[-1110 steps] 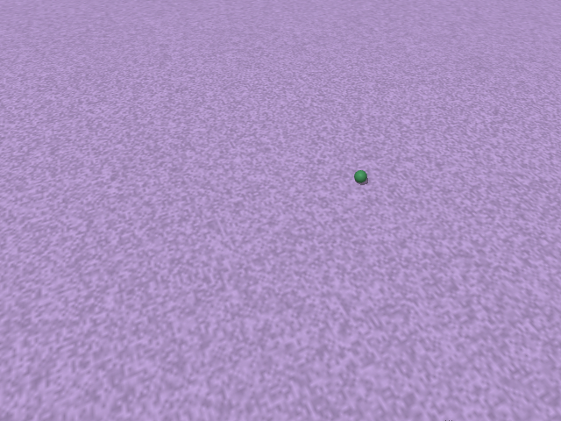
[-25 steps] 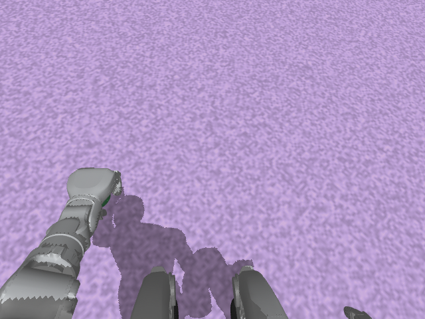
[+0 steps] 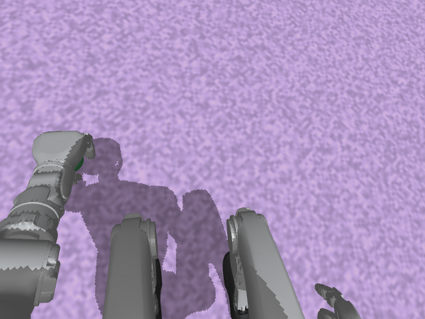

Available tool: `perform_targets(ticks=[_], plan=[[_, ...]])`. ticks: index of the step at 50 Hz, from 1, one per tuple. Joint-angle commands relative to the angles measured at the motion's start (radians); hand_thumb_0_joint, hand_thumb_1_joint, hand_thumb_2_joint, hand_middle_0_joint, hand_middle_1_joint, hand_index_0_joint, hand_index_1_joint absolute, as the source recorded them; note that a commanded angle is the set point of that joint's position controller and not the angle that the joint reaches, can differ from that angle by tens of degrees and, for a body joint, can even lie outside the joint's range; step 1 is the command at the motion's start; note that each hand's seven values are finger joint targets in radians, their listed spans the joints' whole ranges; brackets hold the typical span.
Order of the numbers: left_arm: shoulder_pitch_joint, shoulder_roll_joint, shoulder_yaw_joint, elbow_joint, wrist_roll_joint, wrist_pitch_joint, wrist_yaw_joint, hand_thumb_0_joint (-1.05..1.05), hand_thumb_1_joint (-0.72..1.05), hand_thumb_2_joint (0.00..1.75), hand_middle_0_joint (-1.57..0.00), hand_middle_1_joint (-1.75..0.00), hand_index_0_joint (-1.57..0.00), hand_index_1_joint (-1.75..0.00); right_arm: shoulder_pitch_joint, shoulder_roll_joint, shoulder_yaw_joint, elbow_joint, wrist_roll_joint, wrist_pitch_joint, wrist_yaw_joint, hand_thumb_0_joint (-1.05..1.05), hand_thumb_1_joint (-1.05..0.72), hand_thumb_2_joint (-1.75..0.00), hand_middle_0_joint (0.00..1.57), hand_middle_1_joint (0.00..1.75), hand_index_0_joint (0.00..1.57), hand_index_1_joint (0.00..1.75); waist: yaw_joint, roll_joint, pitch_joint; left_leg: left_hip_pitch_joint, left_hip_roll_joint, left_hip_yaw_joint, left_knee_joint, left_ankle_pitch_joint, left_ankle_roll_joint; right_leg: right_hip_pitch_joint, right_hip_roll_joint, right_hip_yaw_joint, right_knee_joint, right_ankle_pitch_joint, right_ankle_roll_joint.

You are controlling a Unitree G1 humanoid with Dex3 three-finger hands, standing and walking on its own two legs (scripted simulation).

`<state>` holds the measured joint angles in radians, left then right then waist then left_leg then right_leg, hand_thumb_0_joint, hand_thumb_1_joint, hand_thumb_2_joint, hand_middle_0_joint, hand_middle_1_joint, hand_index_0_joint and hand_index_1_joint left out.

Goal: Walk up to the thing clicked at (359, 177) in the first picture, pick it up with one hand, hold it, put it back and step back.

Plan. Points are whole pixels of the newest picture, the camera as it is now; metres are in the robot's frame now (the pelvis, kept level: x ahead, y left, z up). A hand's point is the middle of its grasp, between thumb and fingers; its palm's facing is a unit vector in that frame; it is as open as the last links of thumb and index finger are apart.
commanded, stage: crouch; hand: left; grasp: from above
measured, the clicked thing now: (66, 158) +0.43 +0.28 -0.17
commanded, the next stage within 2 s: lower in 0.90 s
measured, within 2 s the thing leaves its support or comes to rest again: neither
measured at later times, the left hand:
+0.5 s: hand (83, 169) +0.43 +0.27 -0.25, palm faces -0.46 -0.05 -0.89, open 6.5 cm
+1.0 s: hand (87, 171) +0.44 +0.27 -0.29, palm faces -0.46 -0.05 -0.89, open 6.8 cm
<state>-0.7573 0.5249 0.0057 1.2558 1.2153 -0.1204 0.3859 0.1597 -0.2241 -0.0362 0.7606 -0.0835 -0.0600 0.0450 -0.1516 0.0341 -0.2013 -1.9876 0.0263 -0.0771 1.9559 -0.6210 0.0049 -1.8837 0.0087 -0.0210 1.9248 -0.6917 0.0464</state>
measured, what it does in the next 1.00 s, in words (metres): lowers itself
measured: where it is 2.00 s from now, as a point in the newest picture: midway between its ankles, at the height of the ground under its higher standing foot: (195, 302)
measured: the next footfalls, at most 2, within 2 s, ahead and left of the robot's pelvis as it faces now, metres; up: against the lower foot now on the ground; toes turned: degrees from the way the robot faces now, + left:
none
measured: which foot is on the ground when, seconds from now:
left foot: down 0.00-1.00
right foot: down 0.00-1.00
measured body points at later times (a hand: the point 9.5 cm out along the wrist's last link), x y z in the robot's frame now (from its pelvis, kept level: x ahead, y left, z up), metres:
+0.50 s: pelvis -0.01 -0.01 -0.08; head +0.23 +0.04 +0.30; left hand +0.45 +0.27 -0.20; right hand +0.06 -0.29 -0.20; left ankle +0.08 +0.12 -0.43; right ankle +0.07 -0.14 -0.43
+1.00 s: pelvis -0.01 -0.01 -0.13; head +0.22 +0.04 +0.25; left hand +0.46 +0.27 -0.24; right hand +0.04 -0.29 -0.24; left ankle +0.08 +0.12 -0.43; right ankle +0.07 -0.14 -0.43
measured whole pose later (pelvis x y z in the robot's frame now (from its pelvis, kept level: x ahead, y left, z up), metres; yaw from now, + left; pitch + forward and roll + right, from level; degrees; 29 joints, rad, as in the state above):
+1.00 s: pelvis -0.01 -0.01 -0.13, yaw -4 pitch +33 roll -7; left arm -0.91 0.71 0.10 1.45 1.26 -0.21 0.41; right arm 0.12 -0.25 0.04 0.78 -0.14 -0.06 0.12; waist -0.20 -0.02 -0.07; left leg -2.31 0.04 -0.16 2.37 -0.65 -0.02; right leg -2.20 0.06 -0.06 2.32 -0.71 0.05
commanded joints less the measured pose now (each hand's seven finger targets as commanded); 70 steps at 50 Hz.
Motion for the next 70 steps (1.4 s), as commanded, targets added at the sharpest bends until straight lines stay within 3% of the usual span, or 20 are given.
perform_targets(ticks=[1, 3, 4, 13, 22, 23, 25, 30, 33, 36, 41, 42, 45, 49, 53, 55, 59, 66, 68, 70], plan=[[-0.356, 0.251, 0.06, -0.176, -0.006, 0.004, 0.062, 0.0, 0.59, 0.62, -0.92, -0.71, -0.97, -0.66, 0.174, -0.228, -0.076, -0.034, -0.013, -0.021, 0.001, 0.0, -0.91, -0.9, 0.2, 0.3, 0.2, 0.3, 0.003, 0.237, -0.668, 0.635, -0.009, 0.003, -0.191, 0.185, -0.004, 0.146, 0.014, -0.081, -0.167, 0.228, -0.087], [-0.322, 0.235, 0.052, -0.137, -0.007, 0.005, 0.056, 0.0, 0.61, 0.62, -0.93, -0.71, -0.98, -0.66, 0.177, -0.228, -0.073, -0.031, -0.017, -0.021, 0.01, 0.0, -0.91, -0.9, 0.2, 0.3, 0.2, 0.3, -0.008, 0.206, -0.651, 0.614, -0.007, 0.008, -0.154, 0.21, 0.001, 0.137, 0.018, -0.083, -0.151, 0.25, -0.084], [-0.37, 0.274, 0.065, -0.177, -0.006, -0.002, 0.057, 0.0, 0.6, 0.63, -0.93, -0.72, -0.98, -0.67, 0.173, -0.229, -0.075, -0.032, -0.017, -0.021, 0.012, 0.0, -0.91, -0.9, 0.2, 0.3, 0.2, 0.3, -0.004, 0.217, -0.673, 0.591, -0.008, 0.021, -0.128, 0.212, 0.006, 0.148, 0.022, -0.078, -0.142, 0.264, -0.083], [-0.381, 0.325, 0.094, -0.095, -0.002, -0.025, 0.063, 0.0, 0.64, 0.59, -0.95, -0.71, -1.0, -0.65, 0.16, -0.22, -0.054, -0.024, -0.035, -0.013, 0.033, 0.0, -0.91, -0.9, 0.2, 0.3, 0.2, 0.3, -0.008, 0.168, -0.606, 0.4, -0.006, 0.052, -0.013, 0.163, 0.02, 0.142, 0.043, -0.075, -0.078, 0.249, -0.075], [-0.418, 0.381, 0.118, -0.082, 0.004, -0.047, 0.045, 0.0, 0.62, 0.59, -0.94, -0.69, -0.99, -0.63, 0.159, -0.237, -0.057, -0.02, -0.04, -0.002, 0.045, 0.0, -0.91, -0.9, 0.2, 0.3, 0.2, 0.3, -0.003, 0.218, -0.617, 0.373, 0.002, 0.037, 0.042, 0.135, 0.013, 0.057, 0.048, -0.096, 0.014, 0.215, -0.083], [-0.383, 0.358, 0.105, -0.023, 0.008, -0.046, 0.042, 0.0, 0.61, 0.58, -0.93, -0.68, -0.99, -0.63, 0.162, -0.23, -0.053, -0.019, -0.041, -0.001, 0.047, 0.0, -0.91, -0.9, 0.2, 0.3, 0.2, 0.3, -0.013, 0.199, -0.583, 0.367, 0.002, 0.034, 0.053, 0.134, 0.013, 0.045, 0.049, -0.098, 0.018, 0.213, -0.083], [-0.435, 0.388, 0.119, -0.079, 0.008, -0.061, 0.046, 0.0, 0.59, 0.58, -0.92, -0.66, -0.96, -0.62, 0.162, -0.234, -0.051, -0.015, -0.041, 0.003, 0.047, 0.0, -0.91, -0.9, 0.2, 0.3, 0.2, 0.3, -0.004, 0.209, -0.627, 0.348, -0.001, 0.042, 0.073, 0.147, 0.015, 0.06, 0.055, -0.096, 0.03, 0.228, -0.082], [-0.452, 0.407, 0.124, -0.02, 0.013, -0.072, 0.056, 0.0, 0.59, 0.55, -0.9, -0.69, -0.96, -0.63, 0.16, -0.235, -0.037, -0.009, -0.047, 0.003, 0.051, 0.0, -0.91, -0.9, 0.2, 0.3, 0.2, 0.3, -0.019, 0.2, -0.554, 0.275, 0.0, 0.045, 0.106, 0.103, 0.02, 0.017, 0.055, -0.102, 0.054, 0.191, -0.081], [-0.465, 0.43, 0.135, -0.009, 0.023, -0.076, 0.064, 0.0, 0.58, 0.55, -0.89, -0.68, -0.95, -0.62, 0.162, -0.246, -0.03, -0.005, -0.052, 0.0, 0.051, 0.0, -0.9, -0.9, 0.2, 0.3, 0.2, 0.3, -0.021, 0.211, -0.567, 0.285, 0.001, 0.04, 0.123, 0.091, 0.018, -0.001, 0.054, -0.112, 0.074, 0.178, -0.082], [-0.478, 0.416, 0.115, 0.022, 0.028, -0.081, 0.064, 0.0, 0.58, 0.56, -0.9, -0.66, -0.95, -0.61, 0.156, -0.253, -0.02, 0.001, -0.057, -0.002, 0.054, 0.0, -0.91, -0.9, 0.2, 0.3, 0.2, 0.3, -0.035, 0.213, -0.544, 0.259, 0.002, 0.037, 0.137, 0.076, 0.017, -0.025, 0.058, -0.119, 0.091, 0.168, -0.083], [-0.466, 0.434, 0.115, 0.045, 0.03, -0.081, 0.066, 0.0, 0.56, 0.56, -0.9, -0.65, -0.95, -0.6, 0.147, -0.26, -0.011, 0.007, -0.058, -0.002, 0.053, 0.0, -0.91, -0.9, 0.2, 0.3, 0.2, 0.3, -0.021, 0.224, -0.54, 0.255, 0.003, 0.032, 0.148, 0.067, 0.014, -0.054, 0.062, -0.128, 0.114, 0.16, -0.086], [-0.472, 0.442, 0.124, 0.039, 0.033, -0.082, 0.066, 0.0, 0.58, 0.57, -0.91, -0.66, -0.96, -0.61, 0.152, -0.261, -0.007, -0.001, -0.059, -0.003, 0.056, 0.0, -0.91, -0.9, 0.2, 0.3, 0.2, 0.3, -0.037, 0.235, -0.538, 0.253, -0.001, 0.031, 0.151, 0.072, 0.013, -0.05, 0.058, -0.13, 0.122, 0.165, -0.085], [-0.464, 0.45, 0.128, 0.039, 0.026, -0.083, 0.068, 0.0, 0.56, 0.59, -0.92, -0.64, -0.95, -0.61, 0.152, -0.26, -0.002, 0.005, -0.059, -0.002, 0.057, 0.0, -0.91, -0.9, 0.2, 0.3, 0.2, 0.3, -0.025, 0.222, -0.539, 0.235, -0.001, 0.038, 0.17, 0.088, 0.016, -0.035, 0.062, -0.128, 0.123, 0.183, -0.082], [-0.464, 0.445, 0.116, 0.054, 0.028, -0.086, 0.067, 0.0, 0.59, 0.59, -0.93, -0.65, -0.97, -0.62, 0.149, -0.265, 0.004, 0.004, -0.064, -0.001, 0.061, 0.0, -0.91, -0.9, 0.2, 0.3, 0.2, 0.3, -0.043, 0.217, -0.524, 0.206, 0.002, 0.035, 0.19, 0.087, 0.018, -0.035, 0.066, -0.133, 0.134, 0.189, -0.078], [-0.457, 0.465, 0.129, 0.06, 0.029, -0.093, 0.068, 0.0, 0.57, 0.58, -0.94, -0.64, -0.97, -0.6, 0.144, -0.269, 0.012, 0.006, -0.067, -0.001, 0.06, 0.0, -0.91, -0.9, 0.2, 0.3, 0.2, 0.3, -0.034, 0.218, -0.529, 0.203, 0.001, 0.033, 0.203, 0.092, 0.016, -0.038, 0.065, -0.136, 0.149, 0.191, -0.077], [-0.446, 0.433, 0.101, 0.118, 0.027, -0.098, 0.067, 0.0, 0.58, 0.58, -0.94, -0.65, -0.97, -0.61, 0.138, -0.268, 0.02, 0.009, -0.069, -0.001, 0.062, 0.0, -0.91, -0.9, 0.2, 0.3, 0.2, 0.3, -0.059, 0.185, -0.471, 0.162, 0.003, 0.027, 0.217, 0.076, 0.02, -0.054, 0.071, -0.14, 0.147, 0.183, -0.075], [-0.452, 0.488, 0.137, 0.105, 0.038, -0.116, 0.086, 0.0, 0.61, 0.58, -0.96, -0.65, -0.99, -0.61, 0.139, -0.278, 0.035, 0.01, -0.081, -0.005, 0.065, 0.0, -0.91, -0.9, 0.2, 0.3, 0.2, 0.3, -0.049, 0.205, -0.5, 0.175, 0.002, 0.023, 0.24, 0.112, 0.017, -0.033, 0.07, -0.145, 0.172, 0.216, -0.071], [-0.47, 0.526, 0.164, 0.109, 0.062, -0.134, 0.129, 0.0, 0.62, 0.58, -0.95, -0.67, -0.99, -0.63, 0.129, -0.291, 0.048, 0.01, -0.1, -0.013, 0.074, 0.0, -0.91, -0.9, 0.2, 0.3, 0.2, 0.3, -0.069, 0.255, -0.485, 0.184, 0.007, 0.013, 0.267, 0.107, 0.011, -0.071, 0.076, -0.163, 0.208, 0.215, -0.073], [-0.456, 0.551, 0.19, 0.084, 0.059, -0.133, 0.147, 0.0, 0.62, 0.59, -0.95, -0.69, -0.99, -0.64, 0.118, -0.292, 0.052, 0.004, -0.108, -0.015, 0.076, 0.0, -0.91, -0.9, 0.2, 0.3, 0.2, 0.3, -0.051, 0.303, -0.513, 0.2, 0.007, 0.016, 0.27, 0.128, 0.007, -0.055, 0.075, -0.163, 0.22, 0.232, -0.073], [-0.442, 0.515, 0.169, 0.12, 0.062, -0.124, 0.154, 0.0, 0.66, 0.58, -0.96, -0.7, -1.01, -0.65, 0.111, -0.294, 0.047, 0.008, -0.11, -0.02, 0.079, 0.0, -0.91, -0.9, 0.2, 0.3, 0.2, 0.3, -0.067, 0.292, -0.488, 0.203, 0.011, 0.01, 0.272, 0.113, 0.005, -0.095, 0.076, -0.173, 0.233, 0.219, -0.076]])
